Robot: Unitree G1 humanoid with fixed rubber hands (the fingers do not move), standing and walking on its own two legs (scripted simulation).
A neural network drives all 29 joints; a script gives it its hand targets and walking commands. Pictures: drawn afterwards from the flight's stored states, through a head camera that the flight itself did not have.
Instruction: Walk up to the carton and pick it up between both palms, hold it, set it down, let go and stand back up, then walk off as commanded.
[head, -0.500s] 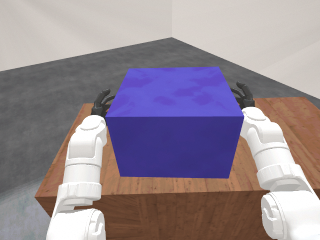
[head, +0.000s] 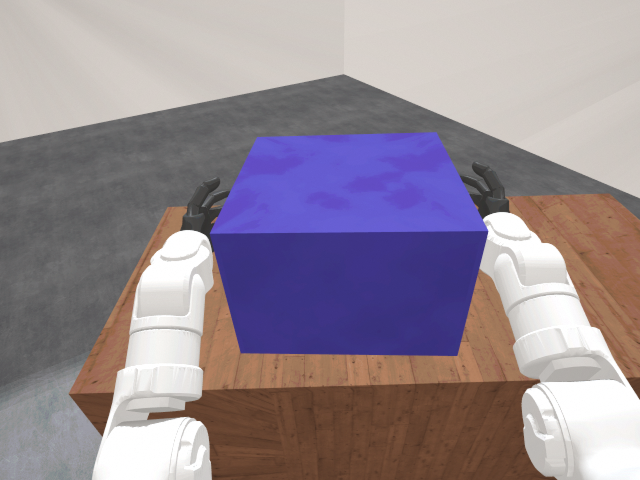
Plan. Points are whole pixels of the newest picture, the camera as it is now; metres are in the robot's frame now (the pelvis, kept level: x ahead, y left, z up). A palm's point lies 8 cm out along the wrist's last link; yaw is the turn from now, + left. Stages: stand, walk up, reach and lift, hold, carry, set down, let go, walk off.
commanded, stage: hold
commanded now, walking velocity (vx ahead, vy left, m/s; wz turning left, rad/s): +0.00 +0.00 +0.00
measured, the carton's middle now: (346, 234) +0.41 -0.01 +0.15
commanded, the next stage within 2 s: none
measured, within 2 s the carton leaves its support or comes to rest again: neither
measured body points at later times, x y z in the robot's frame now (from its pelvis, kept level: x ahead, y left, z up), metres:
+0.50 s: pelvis +0.00 +0.00 +0.00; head -0.06 +0.00 +0.45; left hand +0.37 +0.18 +0.19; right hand +0.39 -0.19 +0.19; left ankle +0.03 +0.12 -0.74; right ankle +0.03 -0.13 -0.74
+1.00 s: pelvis +0.00 +0.00 +0.00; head -0.06 +0.00 +0.45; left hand +0.37 +0.18 +0.19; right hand +0.39 -0.19 +0.19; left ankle +0.03 +0.12 -0.74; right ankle +0.03 -0.13 -0.74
